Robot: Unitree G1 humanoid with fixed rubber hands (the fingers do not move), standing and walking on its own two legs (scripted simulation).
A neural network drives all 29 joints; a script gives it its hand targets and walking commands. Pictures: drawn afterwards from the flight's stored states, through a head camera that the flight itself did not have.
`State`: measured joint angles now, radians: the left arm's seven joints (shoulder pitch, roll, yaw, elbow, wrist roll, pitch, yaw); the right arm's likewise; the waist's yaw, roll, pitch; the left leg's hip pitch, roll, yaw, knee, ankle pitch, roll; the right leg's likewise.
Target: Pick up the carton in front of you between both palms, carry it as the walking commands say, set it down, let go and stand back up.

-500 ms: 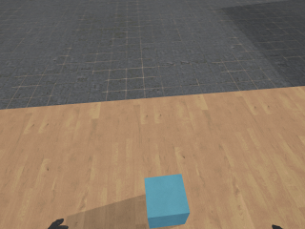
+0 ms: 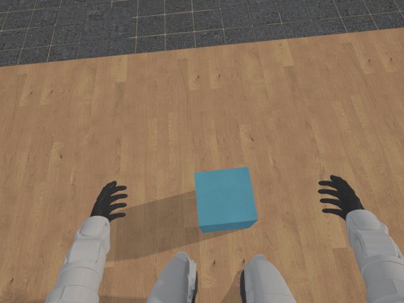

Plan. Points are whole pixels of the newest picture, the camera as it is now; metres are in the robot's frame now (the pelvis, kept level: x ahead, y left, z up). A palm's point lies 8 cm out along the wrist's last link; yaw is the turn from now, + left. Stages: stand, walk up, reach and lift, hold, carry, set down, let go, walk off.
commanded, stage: reach and lift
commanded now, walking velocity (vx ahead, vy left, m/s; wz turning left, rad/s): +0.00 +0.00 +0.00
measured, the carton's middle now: (223, 202) +0.41 -0.01 -0.59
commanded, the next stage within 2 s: none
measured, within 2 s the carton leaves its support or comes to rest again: neither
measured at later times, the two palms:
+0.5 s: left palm (152, 168) +0.40 +0.18 -0.16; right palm (303, 150) +0.45 -0.20 -0.15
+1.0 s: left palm (166, 195) +0.39 +0.19 -0.41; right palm (276, 186) +0.43 -0.19 -0.41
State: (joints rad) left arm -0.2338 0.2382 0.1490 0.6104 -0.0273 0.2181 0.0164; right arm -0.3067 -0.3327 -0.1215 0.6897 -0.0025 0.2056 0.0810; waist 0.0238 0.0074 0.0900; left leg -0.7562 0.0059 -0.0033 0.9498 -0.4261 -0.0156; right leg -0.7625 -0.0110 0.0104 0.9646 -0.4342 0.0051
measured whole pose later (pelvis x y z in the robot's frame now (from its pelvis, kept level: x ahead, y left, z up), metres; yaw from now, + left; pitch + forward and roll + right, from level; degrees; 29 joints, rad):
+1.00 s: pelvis -0.07 -0.01 -0.24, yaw +4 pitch +53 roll +4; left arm -0.99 0.16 0.25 0.80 -0.12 0.02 0.15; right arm -1.09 -0.35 -0.13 0.91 0.08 0.04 -0.04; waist 0.03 0.00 -0.04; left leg -2.15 -0.05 -0.03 1.75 -0.51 -0.07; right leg -2.17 0.04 0.08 1.80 -0.54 0.03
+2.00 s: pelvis -0.11 -0.01 -0.34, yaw +3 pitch +38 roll +3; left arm -1.40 0.19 0.15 1.15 -0.24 -0.01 0.20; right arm -1.50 -0.36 0.04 1.26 0.18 0.00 -0.09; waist 0.02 0.05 0.31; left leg -2.29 -0.07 -0.03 2.12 -0.50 -0.08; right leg -2.30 0.01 0.06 2.17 -0.52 0.03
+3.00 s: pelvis -0.08 +0.01 -0.18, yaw -1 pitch +41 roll +0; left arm -0.84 -0.12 0.49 0.58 0.16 0.29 0.10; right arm -0.88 -0.04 -0.34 0.69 -0.19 0.35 -0.01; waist 0.02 0.05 -0.22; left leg -1.83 -0.15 -0.11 1.63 -0.52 -0.07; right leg -1.84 0.11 0.11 1.63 -0.51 0.07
